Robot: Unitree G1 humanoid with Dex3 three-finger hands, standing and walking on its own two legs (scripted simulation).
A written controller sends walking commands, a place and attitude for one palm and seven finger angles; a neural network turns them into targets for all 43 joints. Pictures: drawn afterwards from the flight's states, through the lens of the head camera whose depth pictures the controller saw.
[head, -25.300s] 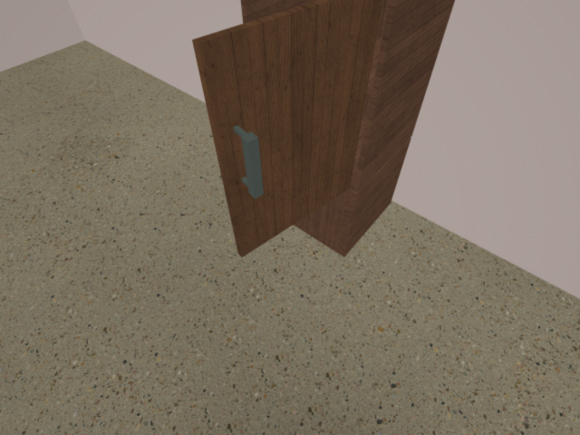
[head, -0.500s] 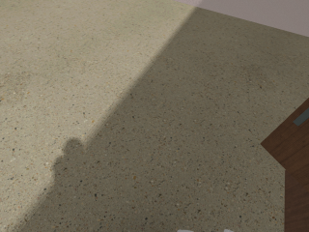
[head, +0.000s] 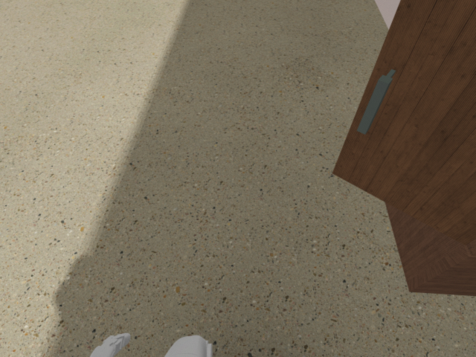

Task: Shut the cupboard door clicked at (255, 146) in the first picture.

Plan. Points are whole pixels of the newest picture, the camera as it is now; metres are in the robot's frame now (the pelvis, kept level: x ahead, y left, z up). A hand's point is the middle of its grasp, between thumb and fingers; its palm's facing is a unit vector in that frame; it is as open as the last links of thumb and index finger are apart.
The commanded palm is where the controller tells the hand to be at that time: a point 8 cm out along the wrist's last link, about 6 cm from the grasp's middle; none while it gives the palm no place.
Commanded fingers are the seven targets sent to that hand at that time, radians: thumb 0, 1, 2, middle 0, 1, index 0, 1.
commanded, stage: turn to face it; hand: left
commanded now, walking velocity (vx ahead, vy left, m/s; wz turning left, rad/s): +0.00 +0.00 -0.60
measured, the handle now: (376, 102) +0.67 -0.31 +0.01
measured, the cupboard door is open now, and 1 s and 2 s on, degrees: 55 55 55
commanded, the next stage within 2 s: take the last steps up to it in 0.98 s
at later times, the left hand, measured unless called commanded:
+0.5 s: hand (140, 337) +0.17 +0.20 -0.15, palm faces -0.29 -0.93 -0.23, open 7.4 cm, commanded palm none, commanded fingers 0.00 0.90 0.90 -0.20 -0.30 -0.20 -0.30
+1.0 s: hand (168, 316) +0.21 +0.16 -0.17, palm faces -0.48 -0.86 -0.19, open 7.4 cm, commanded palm none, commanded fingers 0.00 0.90 0.90 -0.20 -0.30 -0.20 -0.30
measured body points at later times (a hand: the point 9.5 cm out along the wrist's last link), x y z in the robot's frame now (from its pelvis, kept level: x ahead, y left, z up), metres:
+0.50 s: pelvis +0.01 +0.03 +0.01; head +0.06 +0.02 +0.45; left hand +0.19 +0.25 -0.13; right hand -0.02 -0.23 -0.14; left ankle +0.04 +0.15 -0.73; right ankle -0.04 -0.09 -0.70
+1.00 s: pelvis +0.03 +0.03 +0.00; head +0.08 +0.03 +0.45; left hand +0.24 +0.21 -0.15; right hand -0.05 -0.21 -0.13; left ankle +0.09 +0.13 -0.73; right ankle -0.07 -0.06 -0.68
